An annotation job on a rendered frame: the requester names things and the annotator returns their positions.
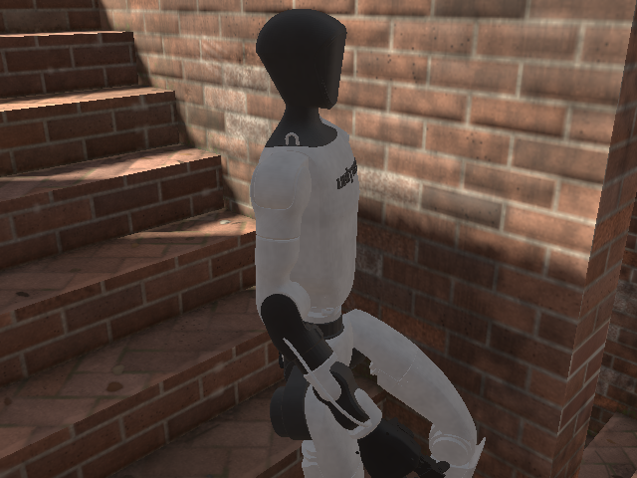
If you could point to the right robot upper arm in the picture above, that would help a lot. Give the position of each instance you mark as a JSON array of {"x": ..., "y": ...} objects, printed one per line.
[{"x": 280, "y": 191}]

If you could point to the robot torso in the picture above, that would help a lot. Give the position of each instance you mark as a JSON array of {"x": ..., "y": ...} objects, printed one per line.
[{"x": 326, "y": 263}]

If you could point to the right robot forearm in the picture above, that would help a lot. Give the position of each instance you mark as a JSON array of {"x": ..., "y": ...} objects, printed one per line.
[{"x": 282, "y": 319}]

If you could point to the robot head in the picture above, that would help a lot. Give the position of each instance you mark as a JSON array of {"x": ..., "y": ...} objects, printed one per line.
[{"x": 302, "y": 50}]

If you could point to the left robot upper arm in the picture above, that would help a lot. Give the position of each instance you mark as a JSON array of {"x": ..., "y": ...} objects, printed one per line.
[{"x": 335, "y": 126}]

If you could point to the right robot hand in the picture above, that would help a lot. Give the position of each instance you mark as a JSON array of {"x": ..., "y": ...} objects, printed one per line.
[{"x": 390, "y": 451}]

